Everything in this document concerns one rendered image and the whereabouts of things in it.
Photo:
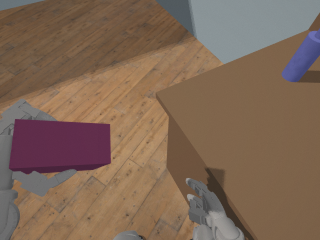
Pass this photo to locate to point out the right robot forearm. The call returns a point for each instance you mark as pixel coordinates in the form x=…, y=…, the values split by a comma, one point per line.
x=224, y=228

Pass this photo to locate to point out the left robot hand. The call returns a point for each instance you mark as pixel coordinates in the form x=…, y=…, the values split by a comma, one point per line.
x=35, y=182

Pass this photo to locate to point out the robot right thigh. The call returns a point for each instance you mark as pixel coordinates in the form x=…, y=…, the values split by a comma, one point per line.
x=202, y=232

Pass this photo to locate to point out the sponge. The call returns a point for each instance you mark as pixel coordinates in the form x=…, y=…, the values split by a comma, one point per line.
x=56, y=146

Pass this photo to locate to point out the left robot forearm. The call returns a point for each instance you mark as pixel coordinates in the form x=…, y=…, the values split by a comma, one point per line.
x=9, y=213

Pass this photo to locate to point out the right robot hand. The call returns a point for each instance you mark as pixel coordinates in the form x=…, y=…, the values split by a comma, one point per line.
x=206, y=209

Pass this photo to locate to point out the robot left thigh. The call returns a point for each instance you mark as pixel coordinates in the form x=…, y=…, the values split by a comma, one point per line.
x=128, y=235

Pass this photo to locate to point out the robot thigh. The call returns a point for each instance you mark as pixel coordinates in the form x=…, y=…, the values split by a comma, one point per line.
x=202, y=232
x=128, y=235

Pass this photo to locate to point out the table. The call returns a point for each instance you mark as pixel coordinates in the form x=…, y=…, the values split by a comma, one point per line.
x=253, y=138

